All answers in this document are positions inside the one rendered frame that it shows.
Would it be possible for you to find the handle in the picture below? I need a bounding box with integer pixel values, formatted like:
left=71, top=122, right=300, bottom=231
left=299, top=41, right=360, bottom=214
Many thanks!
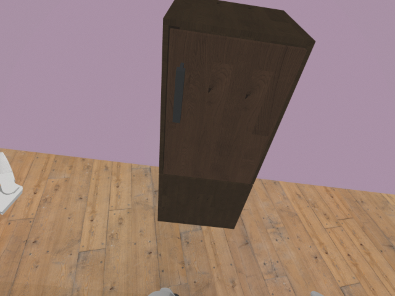
left=172, top=62, right=185, bottom=123

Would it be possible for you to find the cupboard door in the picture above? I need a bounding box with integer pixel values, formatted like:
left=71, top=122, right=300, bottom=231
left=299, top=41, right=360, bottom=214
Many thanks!
left=164, top=28, right=307, bottom=184

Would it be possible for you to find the left robot hand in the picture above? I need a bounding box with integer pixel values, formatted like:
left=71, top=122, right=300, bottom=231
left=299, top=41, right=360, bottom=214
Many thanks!
left=0, top=152, right=23, bottom=215

